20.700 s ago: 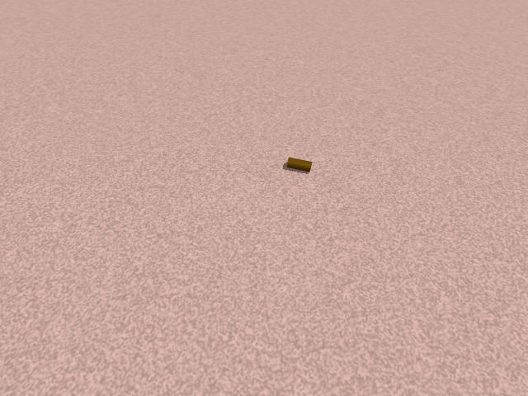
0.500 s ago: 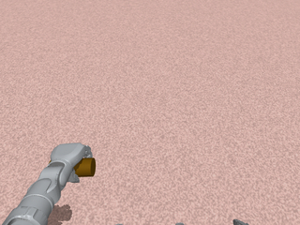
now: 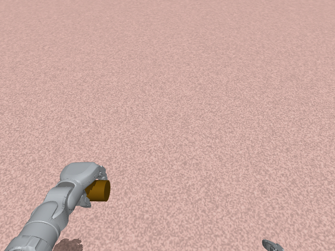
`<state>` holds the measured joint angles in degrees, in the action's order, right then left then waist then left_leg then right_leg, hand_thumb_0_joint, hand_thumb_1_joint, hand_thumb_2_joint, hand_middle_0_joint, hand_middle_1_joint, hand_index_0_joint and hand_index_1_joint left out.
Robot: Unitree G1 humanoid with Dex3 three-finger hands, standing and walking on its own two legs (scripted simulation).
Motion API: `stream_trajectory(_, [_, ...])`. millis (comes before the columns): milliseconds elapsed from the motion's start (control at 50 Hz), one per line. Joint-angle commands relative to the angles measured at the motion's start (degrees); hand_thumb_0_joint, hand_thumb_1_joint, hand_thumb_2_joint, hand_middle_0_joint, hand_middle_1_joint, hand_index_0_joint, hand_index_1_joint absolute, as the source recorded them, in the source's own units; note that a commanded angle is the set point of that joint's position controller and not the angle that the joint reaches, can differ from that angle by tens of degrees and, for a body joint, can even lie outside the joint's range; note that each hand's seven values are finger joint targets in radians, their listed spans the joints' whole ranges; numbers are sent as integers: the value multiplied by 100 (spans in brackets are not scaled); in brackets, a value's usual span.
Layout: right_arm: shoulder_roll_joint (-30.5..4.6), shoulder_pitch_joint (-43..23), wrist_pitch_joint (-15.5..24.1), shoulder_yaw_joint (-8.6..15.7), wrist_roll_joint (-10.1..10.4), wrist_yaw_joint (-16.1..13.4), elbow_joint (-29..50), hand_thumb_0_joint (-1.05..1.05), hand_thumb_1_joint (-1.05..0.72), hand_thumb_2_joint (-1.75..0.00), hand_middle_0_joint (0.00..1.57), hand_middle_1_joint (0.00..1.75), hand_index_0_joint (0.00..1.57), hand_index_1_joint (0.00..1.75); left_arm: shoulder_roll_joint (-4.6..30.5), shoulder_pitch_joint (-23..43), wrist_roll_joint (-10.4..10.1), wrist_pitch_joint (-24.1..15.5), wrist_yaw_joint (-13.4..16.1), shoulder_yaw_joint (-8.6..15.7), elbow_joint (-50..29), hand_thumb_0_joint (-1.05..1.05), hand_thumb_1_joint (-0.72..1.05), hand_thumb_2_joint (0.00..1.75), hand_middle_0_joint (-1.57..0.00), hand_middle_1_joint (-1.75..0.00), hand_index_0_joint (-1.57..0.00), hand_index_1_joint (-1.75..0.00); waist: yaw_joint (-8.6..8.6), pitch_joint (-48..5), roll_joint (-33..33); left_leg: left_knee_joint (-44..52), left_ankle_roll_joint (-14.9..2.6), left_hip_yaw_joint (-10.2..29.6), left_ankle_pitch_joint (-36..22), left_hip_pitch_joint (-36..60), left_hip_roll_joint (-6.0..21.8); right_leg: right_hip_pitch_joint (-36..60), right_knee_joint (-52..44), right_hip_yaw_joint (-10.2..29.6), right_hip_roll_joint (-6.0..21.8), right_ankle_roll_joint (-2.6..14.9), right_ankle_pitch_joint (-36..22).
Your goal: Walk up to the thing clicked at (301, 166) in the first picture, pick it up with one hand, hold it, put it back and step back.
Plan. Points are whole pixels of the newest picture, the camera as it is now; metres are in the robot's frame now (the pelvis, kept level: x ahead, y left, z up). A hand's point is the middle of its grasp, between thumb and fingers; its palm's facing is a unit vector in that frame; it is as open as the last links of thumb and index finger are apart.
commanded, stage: hold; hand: left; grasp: from above
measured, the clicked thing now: (84, 190) +0.31 +0.24 -0.09
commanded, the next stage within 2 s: crouch in 1.34 s
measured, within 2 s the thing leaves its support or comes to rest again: neither
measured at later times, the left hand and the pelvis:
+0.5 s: hand (83, 197) +0.27 +0.22 -0.04, palm faces -0.49 -0.04 -0.87, open 8.5 cm; pelvis -0.02 +0.00 +0.01, yaw +0 degrees
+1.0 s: hand (80, 196) +0.27 +0.22 -0.02, palm faces -0.48 -0.04 -0.87, open 8.5 cm; pelvis -0.02 +0.00 +0.01, yaw +0 degrees
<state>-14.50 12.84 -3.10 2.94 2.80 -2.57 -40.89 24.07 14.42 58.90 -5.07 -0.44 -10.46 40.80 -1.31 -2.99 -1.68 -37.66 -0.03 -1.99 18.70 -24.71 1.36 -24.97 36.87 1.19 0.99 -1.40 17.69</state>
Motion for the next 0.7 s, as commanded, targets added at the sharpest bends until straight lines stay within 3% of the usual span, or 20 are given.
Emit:
stream_trajectory(0, [-834,-157,192,253,0,-101,693,0,-89,-89,20,30,20,30,1419,1962,-83,-37,246,708,-1288,0,76,55,-110,-39,-111,-38,11,-1676,-111,490,-40,57,-1801,1105,-211,644,-522,-78,-270,183,-1552])
stream_trajectory(40, [-828,-246,188,252,4,-109,759,0,-89,-89,20,30,20,30,1403,1937,-87,-63,209,677,-1398,0,78,58,-111,-42,-112,-41,63,-1634,-155,541,-35,50,-1753,1160,-209,661,-573,-76,-270,189,-1473])
stream_trajectory(220, [-831,-342,168,212,11,-131,805,0,-89,-89,20,30,20,30,1313,1945,-144,-58,181,619,-1416,0,79,58,-112,-43,-113,-42,6,-1375,-62,793,-45,60,-1373,1245,-180,612,-789,-81,-287,196,-1099])
stream_trajectory(260, [-840,-387,174,206,11,-134,807,0,-89,-89,20,30,20,30,1369,1854,-175,-58,151,663,-1326,0,79,56,-112,-42,-113,-40,75,-1313,-108,852,-34,63,-1285,1247,-165,675,-834,-102,-289,205,-978])
stream_trajectory(320, [-808,-455,176,187,13,-148,854,0,-89,-90,20,30,20,30,1375,1950,-142,-89,126,648,-1527,0,78,57,-112,-42,-113,-41,83,-1456,-62,853,-65,36,-1408,1328,-204,769,-856,-60,-256,186,-1144])
stream_trajectory(480, [-781,-585,179,144,18,-171,873,0,-90,-90,20,30,20,30,1416,2003,-179,-137,98,683,-1624,0,79,53,-112,-43,-114,-41,120,-1272,-49,1004,-69,28,-1093,1331,-220,793,-1034,-46,-244,179,-831])
stream_trajectory(500, [-781,-583,176,140,7,-174,848,0,-90,-90,20,30,20,30,1394,2023,-170,-136,94,650,-1595,0,81,53,-112,-44,-115,-41,64,-1281,15,996,-86,25,-1076,1346,-226,822,-1067,-32,-237,159,-833])
stream_trajectory(540, [-760,-658,187,129,30,-177,867,0,-90,-90,20,30,20,30,1454,1910,-215,-129,75,730,-1585,0,83,54,-115,-44,-117,-41,163,-1266,-27,1038,-85,5,-1054,1306,-246,929,-1091,-29,-220,162,-797])
stream_trajectory(600, [-766,-657,188,132,31,-194,861,0,-90,-90,20,30,20,30,1423,2075,-202,-137,28,667,-1806,0,83,55,-113,-46,-116,-43,100,-1406,-88,1044,-81,4,-1209,1477,-222,911,-1072,-31,-233,166,-955])
stream_trajectory(680, [-770,-677,172,119,36,-200,854,0,-90,-90,20,30,20,30,1343,1890,-248,-109,-3,625,-1677,0,83,56,-115,-44,-117,-42,91,-1211,0,1137,-72,36,-1175,1480,-186,895,-1119,-78,-259,185,-908])
